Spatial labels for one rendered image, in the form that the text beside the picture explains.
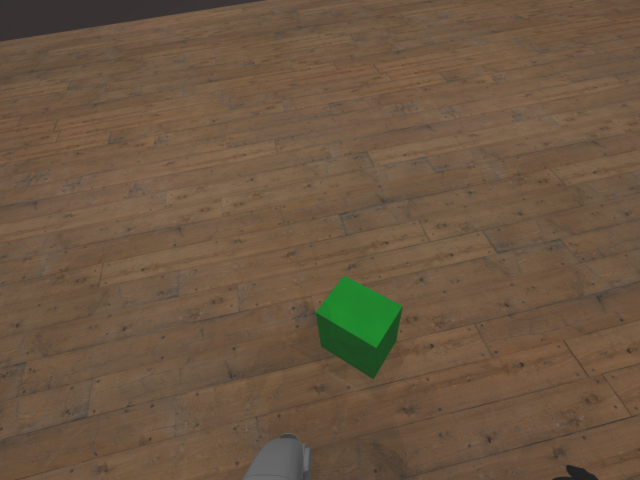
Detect carton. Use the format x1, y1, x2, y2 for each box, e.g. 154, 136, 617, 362
316, 276, 403, 379

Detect left robot thigh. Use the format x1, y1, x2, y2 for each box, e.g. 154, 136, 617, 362
242, 438, 311, 480

